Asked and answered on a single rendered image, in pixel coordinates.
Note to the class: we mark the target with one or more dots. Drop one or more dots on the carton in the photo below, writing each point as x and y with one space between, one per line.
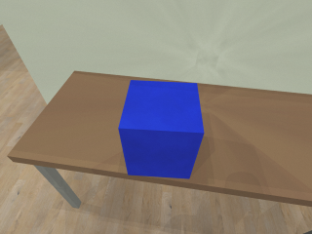
161 128

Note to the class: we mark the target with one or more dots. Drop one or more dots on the table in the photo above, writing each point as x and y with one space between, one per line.
256 143

